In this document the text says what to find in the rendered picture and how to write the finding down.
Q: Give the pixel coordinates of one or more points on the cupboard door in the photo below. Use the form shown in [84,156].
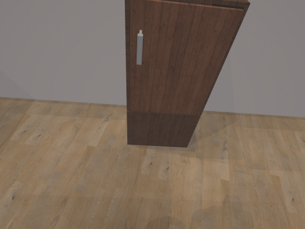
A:
[183,47]

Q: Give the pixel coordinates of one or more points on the handle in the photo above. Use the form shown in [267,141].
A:
[139,47]

